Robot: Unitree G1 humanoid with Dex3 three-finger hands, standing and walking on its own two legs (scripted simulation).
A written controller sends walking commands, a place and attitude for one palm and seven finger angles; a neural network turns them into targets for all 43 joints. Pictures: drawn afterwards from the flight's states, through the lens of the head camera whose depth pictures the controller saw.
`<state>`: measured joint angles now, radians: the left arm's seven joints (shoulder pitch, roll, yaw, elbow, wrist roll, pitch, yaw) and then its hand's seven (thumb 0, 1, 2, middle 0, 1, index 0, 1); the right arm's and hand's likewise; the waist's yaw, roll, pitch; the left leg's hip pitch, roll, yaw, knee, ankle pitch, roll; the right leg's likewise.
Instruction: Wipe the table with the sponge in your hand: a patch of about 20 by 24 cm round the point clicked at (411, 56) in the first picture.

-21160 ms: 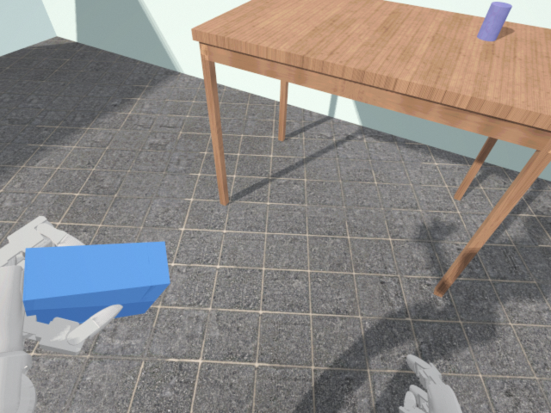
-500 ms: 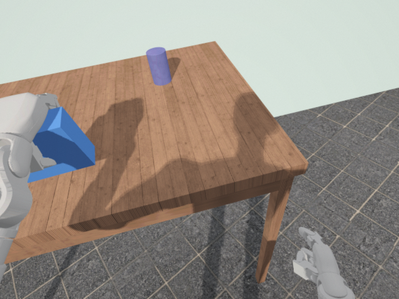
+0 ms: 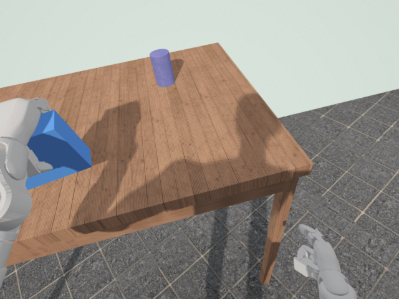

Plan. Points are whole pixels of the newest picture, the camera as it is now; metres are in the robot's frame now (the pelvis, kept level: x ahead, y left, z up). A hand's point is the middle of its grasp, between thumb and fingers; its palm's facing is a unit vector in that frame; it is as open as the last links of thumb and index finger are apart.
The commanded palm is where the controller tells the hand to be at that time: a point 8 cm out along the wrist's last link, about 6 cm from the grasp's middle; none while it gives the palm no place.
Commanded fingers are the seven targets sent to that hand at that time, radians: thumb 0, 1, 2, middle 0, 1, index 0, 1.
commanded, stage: move the sponge above the wiping area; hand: left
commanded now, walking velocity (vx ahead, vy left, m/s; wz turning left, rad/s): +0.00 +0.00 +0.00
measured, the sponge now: (46, 158) +0.28 +0.34 +0.18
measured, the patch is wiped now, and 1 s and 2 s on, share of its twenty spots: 0.00 0.00 0.00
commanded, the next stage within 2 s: lower the sponge onto the table in 1.16 s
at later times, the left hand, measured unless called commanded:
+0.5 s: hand (43, 153) +0.27 +0.32 +0.20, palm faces +0.10 -0.02 -0.99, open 9.3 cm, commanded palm +0.23 +0.31 +0.28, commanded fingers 0.00 0.10 1.30 -1.20 -1.60 -1.20 -1.60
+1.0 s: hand (55, 160) +0.27 +0.31 +0.19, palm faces +0.02 -0.01 -1.00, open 9.3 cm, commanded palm +0.23 +0.31 +0.28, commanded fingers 0.00 0.10 1.30 -1.20 -1.60 -1.20 -1.60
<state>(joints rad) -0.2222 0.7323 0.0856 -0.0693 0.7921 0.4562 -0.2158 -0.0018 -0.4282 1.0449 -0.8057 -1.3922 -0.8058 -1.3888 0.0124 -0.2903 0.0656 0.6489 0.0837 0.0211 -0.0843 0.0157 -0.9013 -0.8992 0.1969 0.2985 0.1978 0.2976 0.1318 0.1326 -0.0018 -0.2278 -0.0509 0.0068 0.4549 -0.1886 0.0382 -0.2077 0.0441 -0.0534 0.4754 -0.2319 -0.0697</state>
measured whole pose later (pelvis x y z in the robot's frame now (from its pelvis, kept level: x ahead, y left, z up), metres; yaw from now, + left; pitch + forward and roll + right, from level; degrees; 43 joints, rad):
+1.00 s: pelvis +0.00 +0.00 +0.00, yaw +0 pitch -3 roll +1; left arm -0.14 0.71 0.01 -0.16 0.81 0.43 -0.29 0.00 -0.43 1.05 -0.81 -1.39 -0.81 -1.39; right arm 0.03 -0.31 0.07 0.63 0.07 0.02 -0.09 0.02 -0.90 -0.90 0.20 0.30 0.20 0.30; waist 0.13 0.13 0.01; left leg -0.22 -0.05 0.00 0.46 -0.19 0.04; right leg -0.20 0.04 -0.05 0.48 -0.24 -0.07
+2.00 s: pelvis +0.01 +0.00 +0.00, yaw -1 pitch -3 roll +0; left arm -0.15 0.70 0.06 -0.14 0.79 0.32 -0.14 0.00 -0.43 1.05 -0.81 -1.39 -0.81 -1.39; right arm 0.05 -0.28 0.05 0.66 0.06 0.00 -0.08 0.02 -0.90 -0.90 0.20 0.30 0.20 0.30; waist 0.14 0.11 0.02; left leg -0.20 -0.04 0.01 0.46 -0.21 0.03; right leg -0.18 0.06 -0.04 0.46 -0.24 -0.08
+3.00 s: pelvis +0.01 +0.01 +0.00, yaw +1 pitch -1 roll +0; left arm -0.34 0.66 0.01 0.22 0.89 0.28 -0.17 0.00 -0.44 1.06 -0.81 -1.39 -0.81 -1.38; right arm 0.11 -0.30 0.05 0.68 0.07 0.02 -0.08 0.01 -0.90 -0.90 0.20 0.30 0.20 0.30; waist 0.09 0.11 0.01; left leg -0.23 -0.06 -0.01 0.43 -0.18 0.06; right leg -0.19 0.04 -0.06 0.42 -0.22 -0.06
